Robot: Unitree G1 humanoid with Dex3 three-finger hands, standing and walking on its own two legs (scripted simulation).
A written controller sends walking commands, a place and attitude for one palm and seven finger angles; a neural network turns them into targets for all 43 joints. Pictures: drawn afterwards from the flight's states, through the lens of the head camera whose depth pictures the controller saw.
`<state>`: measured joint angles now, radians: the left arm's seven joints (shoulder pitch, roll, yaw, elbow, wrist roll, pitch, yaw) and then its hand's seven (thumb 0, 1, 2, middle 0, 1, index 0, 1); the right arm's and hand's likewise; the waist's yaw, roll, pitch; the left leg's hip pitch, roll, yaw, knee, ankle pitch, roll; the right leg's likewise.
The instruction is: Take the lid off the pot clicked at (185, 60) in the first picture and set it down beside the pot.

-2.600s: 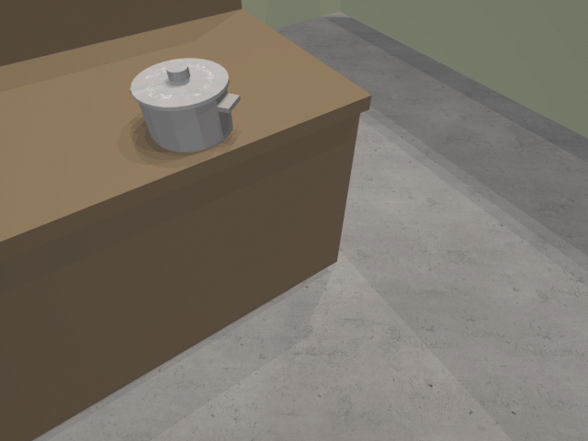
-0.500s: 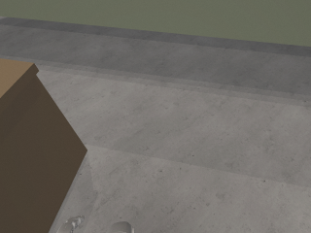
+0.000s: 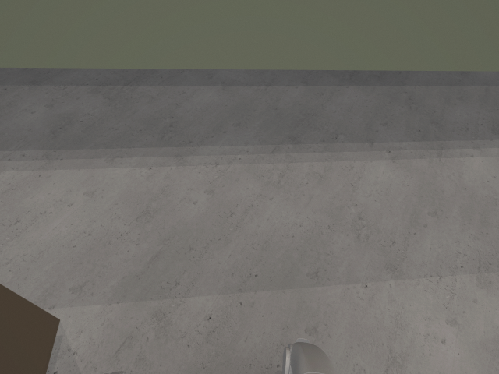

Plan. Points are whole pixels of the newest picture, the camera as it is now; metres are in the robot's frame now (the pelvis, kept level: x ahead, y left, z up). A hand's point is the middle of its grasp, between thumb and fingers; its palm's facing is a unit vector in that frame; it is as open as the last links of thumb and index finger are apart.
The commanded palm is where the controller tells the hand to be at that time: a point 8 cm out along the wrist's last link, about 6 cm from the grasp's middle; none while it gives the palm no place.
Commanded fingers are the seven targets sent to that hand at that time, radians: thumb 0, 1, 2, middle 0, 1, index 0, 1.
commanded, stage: walk to a spot facing it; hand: left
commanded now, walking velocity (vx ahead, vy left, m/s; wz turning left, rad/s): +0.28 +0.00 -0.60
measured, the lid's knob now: out of the picture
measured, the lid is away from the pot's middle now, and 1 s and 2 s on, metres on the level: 0.00 0.00 0.00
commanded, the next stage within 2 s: turn to face it in 0.14 s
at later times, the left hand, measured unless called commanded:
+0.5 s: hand (207, 284) +0.31 +0.10 -0.17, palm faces -0.10 -0.97 -0.22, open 7.3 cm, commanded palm none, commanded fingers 0.00 0.90 0.90 -0.20 -0.30 -0.20 -0.30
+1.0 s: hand (173, 303) +0.26 +0.16 -0.17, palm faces +0.24 -0.93 -0.28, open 7.4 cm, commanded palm none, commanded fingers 0.00 0.90 0.90 -0.20 -0.30 -0.20 -0.30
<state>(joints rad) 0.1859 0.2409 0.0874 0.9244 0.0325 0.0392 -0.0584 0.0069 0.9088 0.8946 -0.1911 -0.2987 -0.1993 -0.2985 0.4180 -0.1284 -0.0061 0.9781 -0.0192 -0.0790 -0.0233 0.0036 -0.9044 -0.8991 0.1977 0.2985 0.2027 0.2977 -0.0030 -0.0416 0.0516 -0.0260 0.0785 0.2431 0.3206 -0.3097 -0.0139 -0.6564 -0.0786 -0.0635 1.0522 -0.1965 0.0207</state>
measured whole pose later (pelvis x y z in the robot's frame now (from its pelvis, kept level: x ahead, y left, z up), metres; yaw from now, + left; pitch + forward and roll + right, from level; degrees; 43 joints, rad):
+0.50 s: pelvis +0.18 -0.07 -0.01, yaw -6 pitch -1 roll +0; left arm 0.15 0.18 0.04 0.98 0.01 -0.02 0.02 0.00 0.92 0.89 -0.20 -0.30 -0.21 -0.30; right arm 0.22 -0.16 -0.03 0.99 -0.02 0.00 -0.02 0.00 -0.91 -0.90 0.19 0.30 0.20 0.30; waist -0.04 0.02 0.05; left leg -0.54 0.12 0.05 0.97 -0.30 -0.05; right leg -0.24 0.05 -0.17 0.46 -0.21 -0.12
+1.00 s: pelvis +0.24 -0.07 -0.01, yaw +11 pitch +1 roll -1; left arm 0.21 0.25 0.09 0.93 0.01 0.05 0.02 0.01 0.91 0.89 -0.19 -0.30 -0.20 -0.30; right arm 0.19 -0.21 -0.06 0.94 -0.02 0.04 0.00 0.00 -0.90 -0.90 0.20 0.30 0.20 0.30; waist 0.00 0.00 0.07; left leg -0.29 0.00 -0.01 0.50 -0.23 0.02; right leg -0.43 -0.07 0.00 0.85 -0.42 0.07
